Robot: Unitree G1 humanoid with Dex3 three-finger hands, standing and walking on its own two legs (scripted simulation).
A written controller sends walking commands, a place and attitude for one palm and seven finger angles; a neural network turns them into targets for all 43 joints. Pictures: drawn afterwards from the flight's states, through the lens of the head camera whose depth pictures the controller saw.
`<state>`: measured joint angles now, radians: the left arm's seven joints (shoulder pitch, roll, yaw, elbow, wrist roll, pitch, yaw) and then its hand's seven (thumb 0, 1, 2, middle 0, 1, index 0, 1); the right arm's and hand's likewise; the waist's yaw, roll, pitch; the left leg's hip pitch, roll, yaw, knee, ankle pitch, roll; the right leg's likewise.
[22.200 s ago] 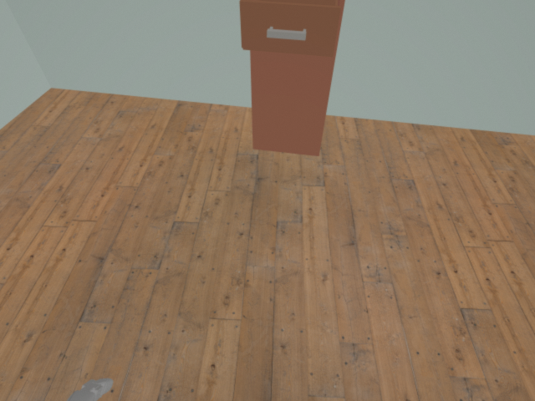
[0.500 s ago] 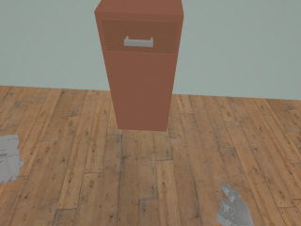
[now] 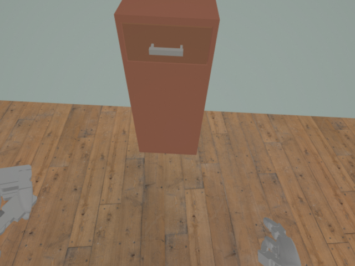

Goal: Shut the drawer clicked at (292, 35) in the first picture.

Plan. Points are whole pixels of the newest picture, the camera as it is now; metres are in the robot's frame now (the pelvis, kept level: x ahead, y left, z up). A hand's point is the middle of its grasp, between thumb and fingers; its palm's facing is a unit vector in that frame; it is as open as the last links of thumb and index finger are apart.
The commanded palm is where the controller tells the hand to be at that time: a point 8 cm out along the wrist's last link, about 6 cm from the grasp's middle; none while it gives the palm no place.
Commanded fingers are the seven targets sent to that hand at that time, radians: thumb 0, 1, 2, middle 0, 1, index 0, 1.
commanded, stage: stop stepping back and stand still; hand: left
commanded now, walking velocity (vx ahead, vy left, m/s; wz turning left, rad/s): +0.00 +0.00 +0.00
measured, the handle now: (166, 49) +0.89 +0.10 +0.02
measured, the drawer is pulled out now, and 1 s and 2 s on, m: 0.00 0.00 0.00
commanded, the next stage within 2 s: let the arm hang, fingers relaxed in 0.18 s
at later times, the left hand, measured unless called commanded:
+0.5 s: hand out of the picture +0.10 +0.21 -0.13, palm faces +0.00 -0.95 -0.31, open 3.1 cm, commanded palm none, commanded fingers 0.00 0.90 0.90 -0.92 -1.08 -0.92 -1.08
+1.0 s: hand out of the picture -0.04 +0.19 -0.17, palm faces +0.03 -0.97 -0.24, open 6.7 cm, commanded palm none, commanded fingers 0.00 0.90 0.90 -0.20 -0.30 -0.20 -0.30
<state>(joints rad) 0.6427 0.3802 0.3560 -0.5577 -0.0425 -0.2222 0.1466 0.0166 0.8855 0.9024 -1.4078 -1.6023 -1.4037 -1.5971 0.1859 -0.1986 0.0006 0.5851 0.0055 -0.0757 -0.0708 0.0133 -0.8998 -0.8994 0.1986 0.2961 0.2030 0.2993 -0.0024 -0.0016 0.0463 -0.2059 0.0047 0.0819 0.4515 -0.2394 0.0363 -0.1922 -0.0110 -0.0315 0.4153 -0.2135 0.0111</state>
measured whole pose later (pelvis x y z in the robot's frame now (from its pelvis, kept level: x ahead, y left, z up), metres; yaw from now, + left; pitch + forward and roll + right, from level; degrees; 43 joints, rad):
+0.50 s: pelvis -0.03 +0.00 -0.01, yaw +1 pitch +0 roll +0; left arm 0.29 0.24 0.03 0.58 0.03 0.06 0.01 0.01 0.90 0.90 -1.24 -1.44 -1.23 -1.43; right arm 0.17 -0.27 -0.01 0.82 -0.03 -0.01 0.01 0.01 -0.90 -0.90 0.20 0.30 0.20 0.30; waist -0.03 0.04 0.03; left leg -0.31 -0.01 0.08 0.57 -0.26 0.05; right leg -0.31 -0.04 -0.03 0.57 -0.26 0.02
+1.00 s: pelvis -0.02 +0.00 +0.00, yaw +1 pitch -1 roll +0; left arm 0.31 0.17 0.00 1.11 0.01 0.01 0.03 0.01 0.90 0.90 -0.33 -0.45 -0.33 -0.45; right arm 0.32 -0.15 -0.01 1.08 -0.02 0.01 -0.02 0.01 -0.90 -0.90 0.20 0.30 0.20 0.30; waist 0.00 0.04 0.04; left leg -0.22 -0.01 0.08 0.44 -0.20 0.04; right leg -0.22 -0.02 -0.04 0.43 -0.19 0.01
